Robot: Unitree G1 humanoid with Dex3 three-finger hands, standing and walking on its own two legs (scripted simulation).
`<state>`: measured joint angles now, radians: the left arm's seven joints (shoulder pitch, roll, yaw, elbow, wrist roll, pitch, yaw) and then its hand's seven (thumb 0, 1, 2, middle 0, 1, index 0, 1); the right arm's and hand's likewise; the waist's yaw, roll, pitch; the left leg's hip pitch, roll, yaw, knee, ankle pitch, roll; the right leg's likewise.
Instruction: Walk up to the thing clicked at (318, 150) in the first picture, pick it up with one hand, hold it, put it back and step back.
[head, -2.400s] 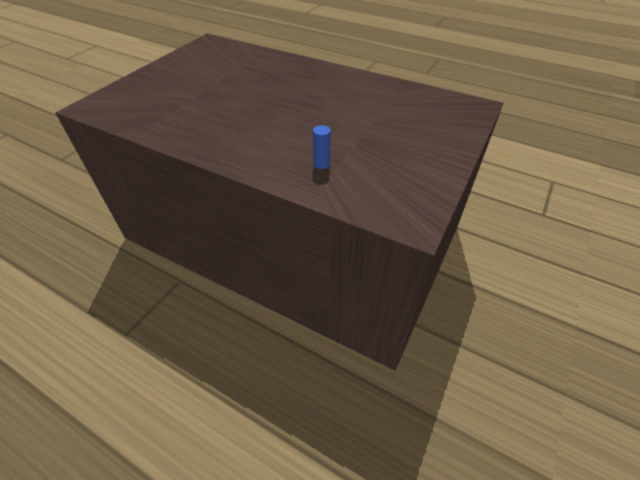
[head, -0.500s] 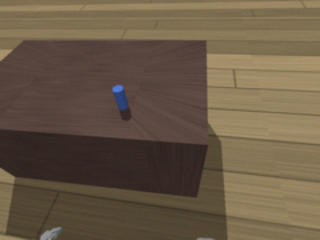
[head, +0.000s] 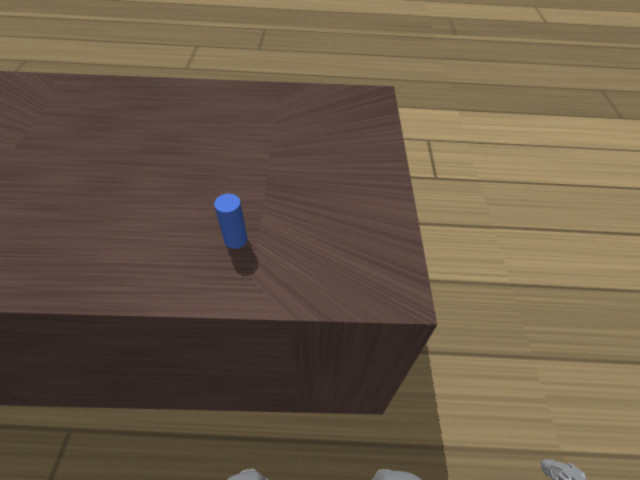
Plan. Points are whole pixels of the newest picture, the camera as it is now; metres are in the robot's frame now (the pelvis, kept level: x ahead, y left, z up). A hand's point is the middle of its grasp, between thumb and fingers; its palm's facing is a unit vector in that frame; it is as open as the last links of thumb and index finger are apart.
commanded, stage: walk up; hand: left
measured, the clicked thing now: (231, 222) +0.57 +0.17 -0.09
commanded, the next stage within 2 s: stand in 1.38 s
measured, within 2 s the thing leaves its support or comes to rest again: neither
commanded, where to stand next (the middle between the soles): +0.08 -0.01 m, yaw -2 degrees
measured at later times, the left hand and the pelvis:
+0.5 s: hand out of the picture +0.15 +0.24 -0.13, palm faces -0.11 -0.92 -0.36, open 7.4 cm; pelvis +0.01 -0.01 +0.01, yaw -4 degrees
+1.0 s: hand out of the picture +0.13 +0.23 -0.12, palm faces -0.09 -0.95 -0.31, open 7.4 cm; pelvis +0.01 +0.00 +0.03, yaw -5 degrees
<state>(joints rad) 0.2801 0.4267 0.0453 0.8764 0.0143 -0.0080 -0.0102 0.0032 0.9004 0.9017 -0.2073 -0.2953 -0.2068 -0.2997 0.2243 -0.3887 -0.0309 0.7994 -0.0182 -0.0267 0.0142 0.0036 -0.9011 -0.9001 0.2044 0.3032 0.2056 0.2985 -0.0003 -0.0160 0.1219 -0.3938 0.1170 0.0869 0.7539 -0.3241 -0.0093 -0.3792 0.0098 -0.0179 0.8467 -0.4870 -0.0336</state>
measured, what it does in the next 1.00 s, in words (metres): steps on the spot: right foot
